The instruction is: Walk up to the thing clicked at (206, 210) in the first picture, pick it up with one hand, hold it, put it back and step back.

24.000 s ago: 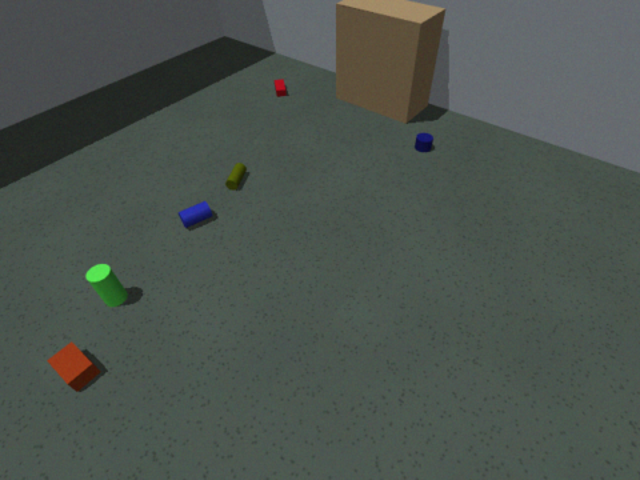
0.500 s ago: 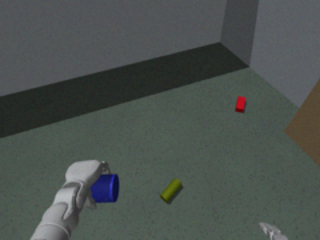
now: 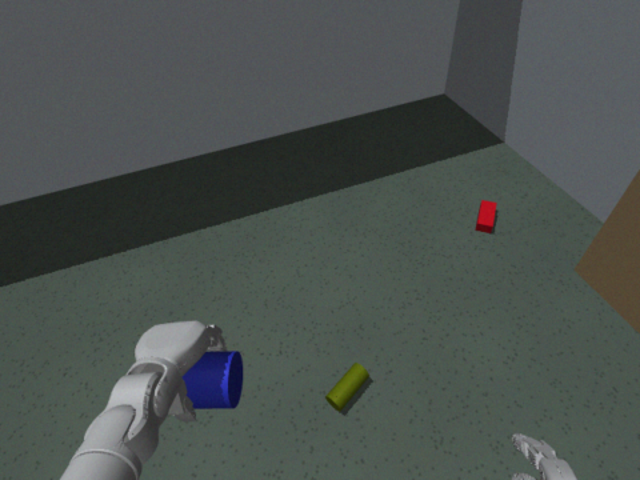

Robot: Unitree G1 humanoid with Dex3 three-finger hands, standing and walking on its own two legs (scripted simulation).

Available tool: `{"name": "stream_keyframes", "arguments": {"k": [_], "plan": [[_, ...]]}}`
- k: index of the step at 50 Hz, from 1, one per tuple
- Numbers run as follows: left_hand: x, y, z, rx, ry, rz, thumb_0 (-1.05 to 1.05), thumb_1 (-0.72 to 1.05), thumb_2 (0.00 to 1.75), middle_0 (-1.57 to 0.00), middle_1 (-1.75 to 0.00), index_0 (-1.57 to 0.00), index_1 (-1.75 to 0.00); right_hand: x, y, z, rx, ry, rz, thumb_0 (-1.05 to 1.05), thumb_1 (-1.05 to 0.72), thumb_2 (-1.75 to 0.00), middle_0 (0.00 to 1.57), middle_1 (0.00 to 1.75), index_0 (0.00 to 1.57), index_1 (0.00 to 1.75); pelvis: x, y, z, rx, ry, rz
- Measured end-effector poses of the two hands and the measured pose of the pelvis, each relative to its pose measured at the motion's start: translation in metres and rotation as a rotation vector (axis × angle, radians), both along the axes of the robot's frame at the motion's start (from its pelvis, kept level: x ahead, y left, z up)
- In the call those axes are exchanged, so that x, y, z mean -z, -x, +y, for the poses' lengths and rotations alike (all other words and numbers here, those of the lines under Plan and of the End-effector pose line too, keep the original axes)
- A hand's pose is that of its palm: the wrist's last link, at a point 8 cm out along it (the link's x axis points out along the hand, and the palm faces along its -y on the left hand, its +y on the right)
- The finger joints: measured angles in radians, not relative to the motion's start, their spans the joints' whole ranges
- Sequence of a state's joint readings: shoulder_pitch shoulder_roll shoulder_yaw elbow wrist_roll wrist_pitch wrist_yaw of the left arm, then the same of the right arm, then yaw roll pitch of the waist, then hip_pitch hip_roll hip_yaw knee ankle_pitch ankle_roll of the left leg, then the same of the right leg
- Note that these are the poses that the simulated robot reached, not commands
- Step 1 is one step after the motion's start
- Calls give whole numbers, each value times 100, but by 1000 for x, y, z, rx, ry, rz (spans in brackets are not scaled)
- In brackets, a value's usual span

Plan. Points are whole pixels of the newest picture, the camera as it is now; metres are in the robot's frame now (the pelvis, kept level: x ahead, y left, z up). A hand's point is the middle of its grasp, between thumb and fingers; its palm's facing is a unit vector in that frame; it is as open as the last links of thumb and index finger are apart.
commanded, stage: hold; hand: left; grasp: from above
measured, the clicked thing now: (192, 379) +0.30 +0.22 -0.06
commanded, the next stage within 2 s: crouch in 0.62 s
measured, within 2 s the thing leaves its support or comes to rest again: neither
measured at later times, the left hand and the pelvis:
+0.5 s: hand (185, 379) +0.29 +0.22 -0.04, palm faces -0.44 -0.05 -0.90, open 10.2 cm; pelvis +0.00 +0.00 +0.00, yaw +0 degrees
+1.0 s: hand (188, 393) +0.28 +0.23 -0.08, palm faces -0.46 -0.04 -0.89, open 10.2 cm; pelvis +0.00 +0.00 +0.00, yaw +1 degrees
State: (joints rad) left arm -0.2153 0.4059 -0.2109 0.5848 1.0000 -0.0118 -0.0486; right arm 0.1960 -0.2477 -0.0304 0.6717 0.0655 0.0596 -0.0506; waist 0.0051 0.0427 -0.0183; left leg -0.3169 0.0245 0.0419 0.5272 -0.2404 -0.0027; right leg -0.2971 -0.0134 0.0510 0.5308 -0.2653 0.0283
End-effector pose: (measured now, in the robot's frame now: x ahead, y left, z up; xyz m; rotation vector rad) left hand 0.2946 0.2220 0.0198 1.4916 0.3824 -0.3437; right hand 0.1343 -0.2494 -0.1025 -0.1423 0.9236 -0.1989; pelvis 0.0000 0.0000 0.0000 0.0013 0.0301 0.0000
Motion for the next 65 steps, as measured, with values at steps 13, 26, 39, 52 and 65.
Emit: {"name": "stream_keyframes", "arguments": {"k": [13,26,39,52,65], "plan": [[2,7,-1,4,11,23,-3,-5,47,-73,-39,-78,-40,-3,0,-1,-2,3,-7,1,-90,-90,20,30,20,30,-2,3,-2,0,-2,-11],[-3,3,-1,-7,0,-16,-3,-7,49,-73,-40,-78,-41,-1,3,-5,-1,8,18,1,-90,-90,20,30,20,30,-3,4,-4,-4,-2,-12],[5,5,-3,15,16,39,-3,-6,49,-73,-41,-77,-42,-4,2,-7,12,14,22,1,-90,-90,20,30,20,30,-4,1,-4,-3,-3,-10],[50,7,7,4,-22,13,-3,-4,48,-70,-45,-74,-47,9,14,-10,-5,39,101,1,-89,-90,20,30,20,30,7,5,-3,-19,2,62],[163,-10,13,42,-77,-1,-4,-6,51,-68,-50,-72,-52,85,73,-31,19,119,264,1,-89,-89,20,30,20,30,85,25,2,-24,29,303]]}}
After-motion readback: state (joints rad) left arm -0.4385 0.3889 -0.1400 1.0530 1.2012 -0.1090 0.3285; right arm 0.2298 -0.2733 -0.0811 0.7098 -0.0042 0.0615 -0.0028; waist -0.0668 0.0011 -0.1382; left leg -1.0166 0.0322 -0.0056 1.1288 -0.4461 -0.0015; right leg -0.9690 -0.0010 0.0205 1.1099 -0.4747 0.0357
